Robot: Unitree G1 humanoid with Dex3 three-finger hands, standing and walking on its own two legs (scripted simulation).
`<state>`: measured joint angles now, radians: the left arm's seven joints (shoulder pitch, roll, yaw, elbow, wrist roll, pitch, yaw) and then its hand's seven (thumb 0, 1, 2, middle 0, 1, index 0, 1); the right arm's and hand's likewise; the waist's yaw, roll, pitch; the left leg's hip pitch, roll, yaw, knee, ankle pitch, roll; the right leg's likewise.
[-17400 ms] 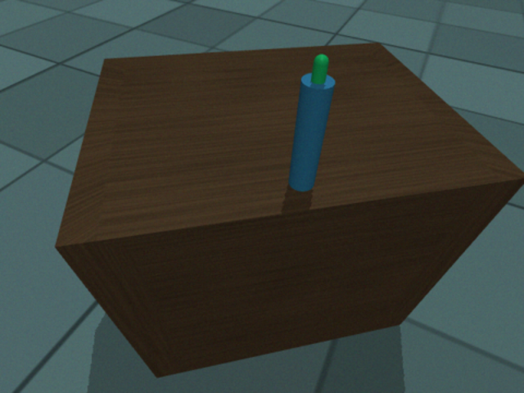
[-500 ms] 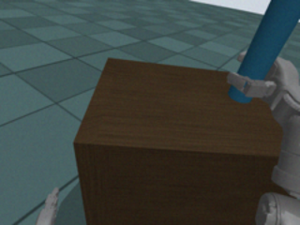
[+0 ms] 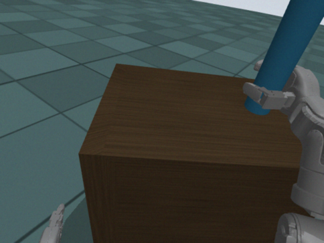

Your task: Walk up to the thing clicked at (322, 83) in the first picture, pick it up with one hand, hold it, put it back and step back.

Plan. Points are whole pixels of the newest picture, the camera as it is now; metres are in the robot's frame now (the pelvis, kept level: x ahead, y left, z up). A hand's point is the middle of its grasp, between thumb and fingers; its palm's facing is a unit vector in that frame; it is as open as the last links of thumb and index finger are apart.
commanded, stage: hold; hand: right
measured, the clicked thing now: (286, 47) +0.32 -0.16 +0.40
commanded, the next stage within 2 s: crouch in 0.58 s
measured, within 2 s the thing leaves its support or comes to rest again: neither
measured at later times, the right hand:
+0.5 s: hand (266, 81) +0.33 -0.16 +0.34, palm faces +0.11 +0.99 -0.03, open 7.9 cm
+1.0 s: hand (256, 90) +0.35 -0.17 +0.30, palm faces +0.12 +0.99 -0.02, open 7.9 cm
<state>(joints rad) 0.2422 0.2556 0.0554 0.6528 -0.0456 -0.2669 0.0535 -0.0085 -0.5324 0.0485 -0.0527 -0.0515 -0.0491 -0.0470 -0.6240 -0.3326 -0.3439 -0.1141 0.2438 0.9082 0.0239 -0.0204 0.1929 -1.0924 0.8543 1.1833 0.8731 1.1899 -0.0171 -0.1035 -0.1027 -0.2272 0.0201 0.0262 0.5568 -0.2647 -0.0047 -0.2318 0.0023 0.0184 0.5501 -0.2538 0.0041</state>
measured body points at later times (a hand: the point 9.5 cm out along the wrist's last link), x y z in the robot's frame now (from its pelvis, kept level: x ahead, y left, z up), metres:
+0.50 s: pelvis +0.00 +0.00 +0.00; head -0.07 +0.04 +0.44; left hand +0.17 +0.25 -0.07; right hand +0.32 -0.21 +0.34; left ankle +0.03 +0.12 -0.73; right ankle +0.03 -0.12 -0.73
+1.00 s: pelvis +0.00 +0.00 +0.00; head -0.06 +0.04 +0.45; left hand +0.18 +0.25 -0.06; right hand +0.34 -0.22 +0.31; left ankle +0.03 +0.12 -0.73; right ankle +0.03 -0.12 -0.73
